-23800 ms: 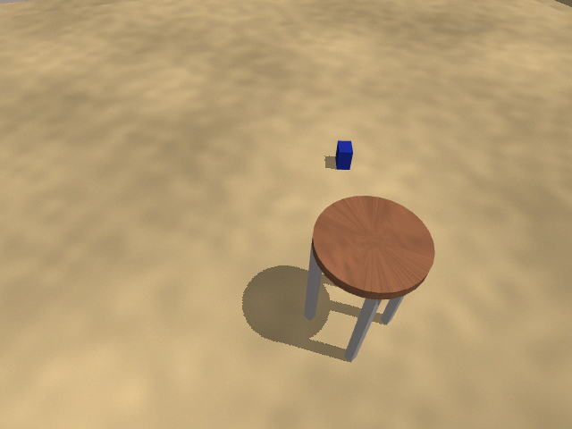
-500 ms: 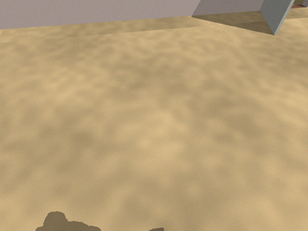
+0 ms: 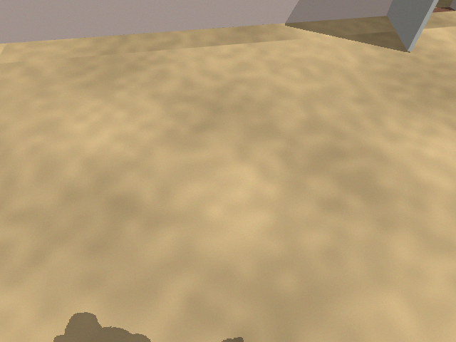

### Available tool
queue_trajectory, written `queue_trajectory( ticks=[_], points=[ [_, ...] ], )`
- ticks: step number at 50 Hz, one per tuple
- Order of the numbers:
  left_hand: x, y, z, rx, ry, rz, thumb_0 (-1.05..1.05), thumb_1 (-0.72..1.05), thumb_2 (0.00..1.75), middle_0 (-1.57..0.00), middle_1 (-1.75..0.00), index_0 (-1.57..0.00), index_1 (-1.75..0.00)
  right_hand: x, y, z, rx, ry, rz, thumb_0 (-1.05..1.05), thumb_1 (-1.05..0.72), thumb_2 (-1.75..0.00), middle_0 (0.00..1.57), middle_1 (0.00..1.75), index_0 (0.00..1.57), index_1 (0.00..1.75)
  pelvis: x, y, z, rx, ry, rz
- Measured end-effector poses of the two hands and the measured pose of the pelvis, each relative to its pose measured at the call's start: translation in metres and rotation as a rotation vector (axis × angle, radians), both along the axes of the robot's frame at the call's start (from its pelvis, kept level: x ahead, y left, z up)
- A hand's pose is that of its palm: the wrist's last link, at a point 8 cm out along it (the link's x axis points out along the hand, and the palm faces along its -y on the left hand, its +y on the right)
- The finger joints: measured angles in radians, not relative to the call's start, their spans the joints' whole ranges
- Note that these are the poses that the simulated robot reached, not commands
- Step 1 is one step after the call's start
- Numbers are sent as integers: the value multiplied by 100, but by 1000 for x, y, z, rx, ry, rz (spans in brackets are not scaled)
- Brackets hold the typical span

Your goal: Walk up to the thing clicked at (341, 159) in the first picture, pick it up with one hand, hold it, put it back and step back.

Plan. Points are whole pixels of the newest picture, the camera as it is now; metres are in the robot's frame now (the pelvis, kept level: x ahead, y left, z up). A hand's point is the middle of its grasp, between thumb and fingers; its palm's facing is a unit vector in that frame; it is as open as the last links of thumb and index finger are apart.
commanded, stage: stand
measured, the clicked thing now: out of the picture -0.05 -0.98 -0.73
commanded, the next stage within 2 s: walk up in 0.36 s
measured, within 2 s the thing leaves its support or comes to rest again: neither
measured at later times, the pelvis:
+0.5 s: pelvis +0.01 -0.01 -0.01, yaw -1 degrees
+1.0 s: pelvis +0.19 +0.00 -0.02, yaw +0 degrees
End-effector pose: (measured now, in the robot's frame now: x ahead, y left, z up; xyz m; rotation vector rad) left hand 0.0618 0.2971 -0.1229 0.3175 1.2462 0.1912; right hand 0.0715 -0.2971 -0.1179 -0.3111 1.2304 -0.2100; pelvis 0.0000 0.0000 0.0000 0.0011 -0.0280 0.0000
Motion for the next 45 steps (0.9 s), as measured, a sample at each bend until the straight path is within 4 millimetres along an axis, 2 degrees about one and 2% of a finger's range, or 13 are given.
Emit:
queue_trajectory(
  ticks=[20,26,29,33,38,42,45],
  points=[
    [1,2,0,-10,-4,-4,1,90,90,-20,-30,-20,-30,-2,-2,0,7,0,-5,1,-90,-90,20,30,20,30,4,0,-1,1,5,2],
    [11,13,1,27,-21,-26,1,90,90,-20,-30,-20,-30,0,-27,-4,2,-32,-25,1,-90,-90,20,30,20,30,16,-10,-13,18,13,-28],
    [14,12,6,52,-36,-11,1,90,90,-20,-30,-20,-30,7,-45,-8,-10,-8,-34,1,-90,-90,20,30,20,30,30,-19,-16,1,11,-16],
    [7,12,16,75,-7,31,1,90,90,-20,-30,-20,-30,40,-53,-3,-22,6,-8,1,-90,-90,20,30,20,30,57,-21,-11,-5,13,-15],
    [13,19,13,84,68,70,1,90,90,-20,-30,-20,-30,107,-45,-3,-16,-30,70,1,-90,-90,20,30,20,30,92,-17,-15,-22,1,13],
    [39,29,-8,68,85,89,1,90,90,-20,-30,-20,-30,171,-25,-9,-16,-77,130,1,-90,-90,20,30,20,30,128,-8,-29,-24,-8,27],
    [74,30,-22,46,85,85,1,90,90,-20,-30,-20,-30,208,-10,-9,-14,-158,136,1,-90,-90,20,30,20,30,153,1,-35,-2,-22,23]
  ],
)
